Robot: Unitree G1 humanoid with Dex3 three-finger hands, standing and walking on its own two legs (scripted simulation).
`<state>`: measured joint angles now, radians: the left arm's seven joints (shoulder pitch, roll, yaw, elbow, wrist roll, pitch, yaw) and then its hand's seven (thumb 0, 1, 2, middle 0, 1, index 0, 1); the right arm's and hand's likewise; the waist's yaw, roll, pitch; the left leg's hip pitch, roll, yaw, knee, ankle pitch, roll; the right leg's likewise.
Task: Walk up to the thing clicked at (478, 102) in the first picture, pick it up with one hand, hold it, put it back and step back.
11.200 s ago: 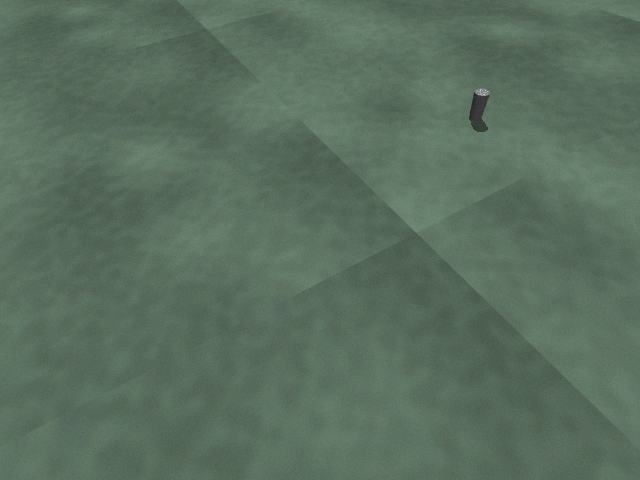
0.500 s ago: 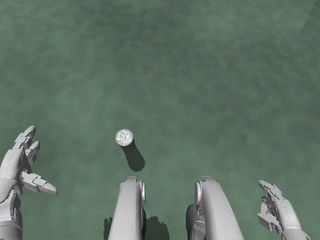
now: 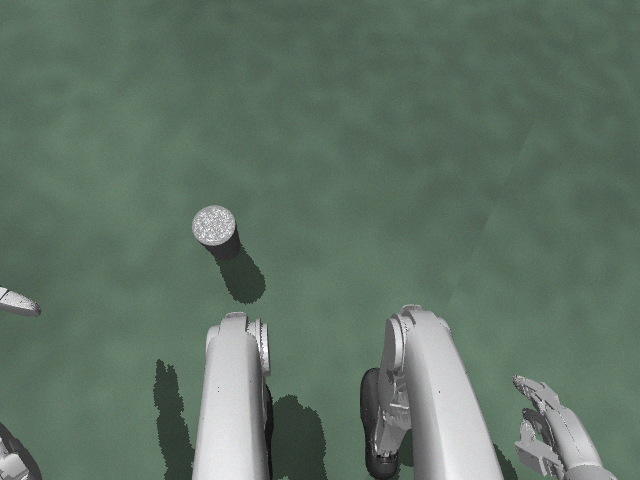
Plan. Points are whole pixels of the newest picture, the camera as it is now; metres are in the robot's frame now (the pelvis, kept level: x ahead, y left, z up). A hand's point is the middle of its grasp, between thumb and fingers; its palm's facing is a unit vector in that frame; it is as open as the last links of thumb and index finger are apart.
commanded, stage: go down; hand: left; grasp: from the side
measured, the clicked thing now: (220, 237) +0.49 +0.21 -0.38
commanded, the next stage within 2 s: approach in 1.12 s
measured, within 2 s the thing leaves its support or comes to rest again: neither
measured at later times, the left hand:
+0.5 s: hand (4, 237) +0.39 +0.39 -0.06, palm faces +0.16 -0.98 -0.11, open 17.4 cm
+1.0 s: hand (7, 229) +0.40 +0.40 -0.07, palm faces +0.16 -0.98 -0.09, open 17.3 cm
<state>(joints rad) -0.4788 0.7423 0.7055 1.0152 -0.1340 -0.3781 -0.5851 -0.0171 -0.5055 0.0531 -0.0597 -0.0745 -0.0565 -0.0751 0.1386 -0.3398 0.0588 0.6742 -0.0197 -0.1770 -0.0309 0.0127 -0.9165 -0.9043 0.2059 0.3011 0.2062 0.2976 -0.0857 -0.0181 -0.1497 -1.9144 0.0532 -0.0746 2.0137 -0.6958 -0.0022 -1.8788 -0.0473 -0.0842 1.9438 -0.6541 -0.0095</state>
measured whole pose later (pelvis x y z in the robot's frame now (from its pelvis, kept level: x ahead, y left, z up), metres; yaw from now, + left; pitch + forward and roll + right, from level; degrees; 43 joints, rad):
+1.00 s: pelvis -0.02 +0.01 -0.08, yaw -2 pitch +31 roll -7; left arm -0.66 0.91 0.80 1.10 -0.14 -0.38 -0.69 -0.02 -0.49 0.08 -0.05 -0.07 -0.04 -0.07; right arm 0.13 -0.38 0.12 0.66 -0.05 -0.17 -0.01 0.01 -0.92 -0.91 0.21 0.30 0.21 0.30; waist -0.12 -0.03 -0.08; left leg -2.14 0.04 -0.11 2.28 -0.69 0.01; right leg -2.08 -0.06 -0.10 2.18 -0.65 0.00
